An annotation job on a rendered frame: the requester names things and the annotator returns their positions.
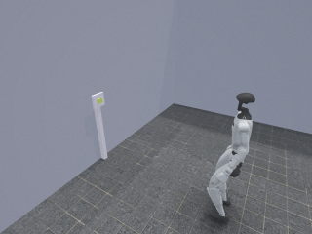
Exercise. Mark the robot left upper arm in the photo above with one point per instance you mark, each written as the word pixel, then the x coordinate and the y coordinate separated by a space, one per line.
pixel 243 130

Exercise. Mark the panel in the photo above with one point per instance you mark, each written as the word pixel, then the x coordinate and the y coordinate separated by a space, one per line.
pixel 100 129

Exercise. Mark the button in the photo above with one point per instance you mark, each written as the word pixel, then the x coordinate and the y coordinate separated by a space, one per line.
pixel 99 100

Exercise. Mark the left robot forearm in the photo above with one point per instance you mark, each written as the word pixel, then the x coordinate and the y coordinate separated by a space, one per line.
pixel 239 157

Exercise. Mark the robot torso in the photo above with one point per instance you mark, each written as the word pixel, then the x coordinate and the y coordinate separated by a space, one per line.
pixel 235 137

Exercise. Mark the left robot shin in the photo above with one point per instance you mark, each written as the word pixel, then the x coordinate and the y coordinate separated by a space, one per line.
pixel 216 199

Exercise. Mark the left robot hand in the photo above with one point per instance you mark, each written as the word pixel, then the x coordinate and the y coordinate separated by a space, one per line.
pixel 222 177

